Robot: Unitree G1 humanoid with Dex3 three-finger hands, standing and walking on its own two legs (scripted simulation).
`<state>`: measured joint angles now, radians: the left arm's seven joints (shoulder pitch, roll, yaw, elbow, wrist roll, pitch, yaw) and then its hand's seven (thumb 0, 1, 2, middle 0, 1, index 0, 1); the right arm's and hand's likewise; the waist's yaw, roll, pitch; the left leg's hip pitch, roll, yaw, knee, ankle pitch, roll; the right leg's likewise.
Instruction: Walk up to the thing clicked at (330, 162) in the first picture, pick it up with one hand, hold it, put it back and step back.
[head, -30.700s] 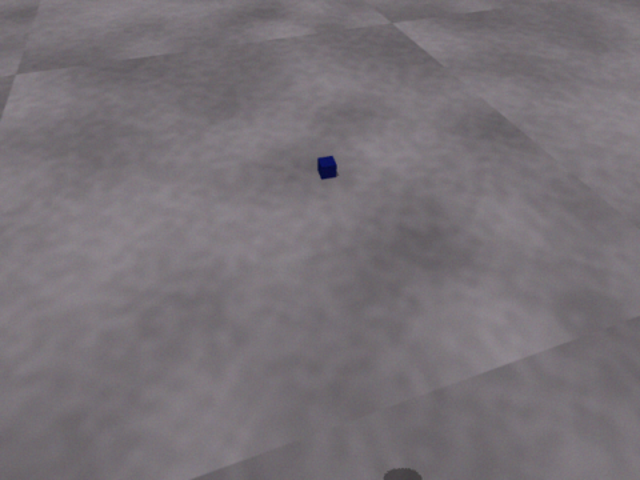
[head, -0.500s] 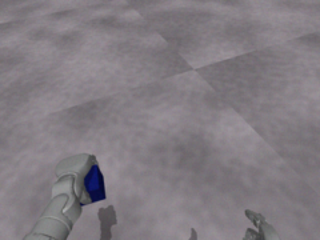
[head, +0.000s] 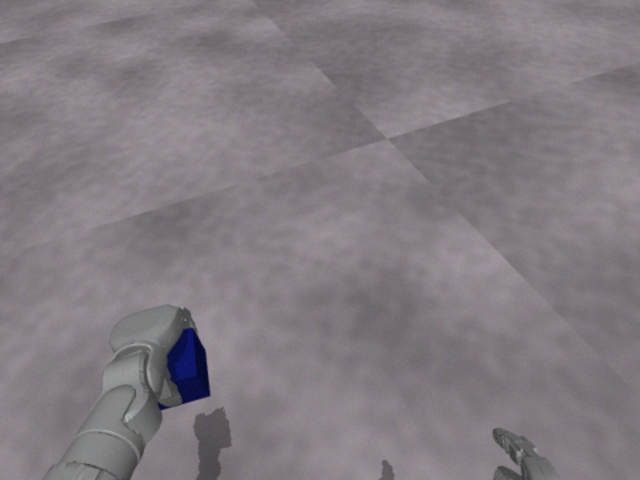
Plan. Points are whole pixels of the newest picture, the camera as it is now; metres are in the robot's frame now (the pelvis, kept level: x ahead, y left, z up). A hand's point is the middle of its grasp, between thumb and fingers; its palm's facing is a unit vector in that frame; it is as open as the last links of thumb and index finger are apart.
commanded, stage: crouch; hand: left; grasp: from above
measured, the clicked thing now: (175, 369) +0.30 +0.23 -0.06
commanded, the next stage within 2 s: lower in 1.96 s
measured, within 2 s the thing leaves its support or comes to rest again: neither
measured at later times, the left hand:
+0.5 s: hand (176, 396) +0.28 +0.24 -0.11, palm faces -0.46 -0.11 -0.88, open 10.3 cm
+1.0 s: hand (210, 410) +0.34 +0.26 -0.36, palm faces -0.38 -0.12 -0.92, open 10.3 cm
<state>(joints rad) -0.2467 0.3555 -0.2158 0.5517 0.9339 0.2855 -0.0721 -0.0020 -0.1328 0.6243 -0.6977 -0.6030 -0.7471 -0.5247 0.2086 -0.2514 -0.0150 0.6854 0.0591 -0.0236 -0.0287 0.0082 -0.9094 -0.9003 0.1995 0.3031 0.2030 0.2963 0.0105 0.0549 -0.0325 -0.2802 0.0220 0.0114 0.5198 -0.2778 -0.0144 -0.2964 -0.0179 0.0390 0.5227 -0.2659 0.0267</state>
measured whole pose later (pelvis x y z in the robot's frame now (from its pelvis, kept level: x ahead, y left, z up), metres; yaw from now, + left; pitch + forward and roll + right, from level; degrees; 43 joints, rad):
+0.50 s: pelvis -0.02 +0.00 -0.02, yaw +1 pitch +8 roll +0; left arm -0.35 0.34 -0.16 0.87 1.02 0.13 0.14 0.00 -0.09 0.60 -0.65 -0.63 -0.70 -0.55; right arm 0.21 -0.25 -0.03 0.68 0.03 -0.02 0.01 0.00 -0.89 -0.89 0.20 0.30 0.20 0.30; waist -0.02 0.01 -0.04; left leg -0.54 0.02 -0.01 0.73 -0.33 -0.02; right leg -0.55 -0.01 0.03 0.72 -0.32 0.02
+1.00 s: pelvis -0.08 +0.01 -0.23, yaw -1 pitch +34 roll -3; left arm -0.78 0.45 0.04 1.34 1.01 0.12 0.43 0.00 -0.04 0.56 -0.60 -0.67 -0.65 -0.58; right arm 0.23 -0.23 -0.03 0.80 -0.05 -0.07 0.01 0.00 -0.89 -0.89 0.20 0.30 0.21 0.30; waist -0.16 0.05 -0.21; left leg -1.68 0.02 -0.05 1.70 -0.61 0.00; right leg -1.66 0.01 0.02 1.65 -0.58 0.05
